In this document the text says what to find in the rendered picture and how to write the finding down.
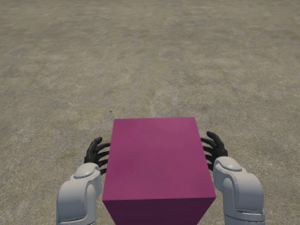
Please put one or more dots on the robot right forearm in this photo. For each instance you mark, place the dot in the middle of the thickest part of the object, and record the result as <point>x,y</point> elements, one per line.
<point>242,192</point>

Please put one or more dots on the robot left forearm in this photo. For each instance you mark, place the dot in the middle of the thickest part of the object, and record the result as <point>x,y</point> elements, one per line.
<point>76,202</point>

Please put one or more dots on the carton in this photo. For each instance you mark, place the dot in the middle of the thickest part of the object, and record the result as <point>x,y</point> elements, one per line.
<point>157,172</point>

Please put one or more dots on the right robot hand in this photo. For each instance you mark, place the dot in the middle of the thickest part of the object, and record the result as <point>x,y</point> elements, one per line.
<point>218,150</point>

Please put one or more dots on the left robot hand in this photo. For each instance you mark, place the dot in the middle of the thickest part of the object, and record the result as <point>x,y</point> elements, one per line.
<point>92,155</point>

